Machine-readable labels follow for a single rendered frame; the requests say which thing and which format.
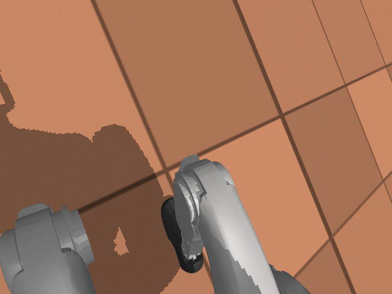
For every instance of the right robot hand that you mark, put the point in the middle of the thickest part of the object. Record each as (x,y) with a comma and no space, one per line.
(287,284)

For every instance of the right robot foot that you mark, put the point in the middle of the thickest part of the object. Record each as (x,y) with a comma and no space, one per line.
(174,235)

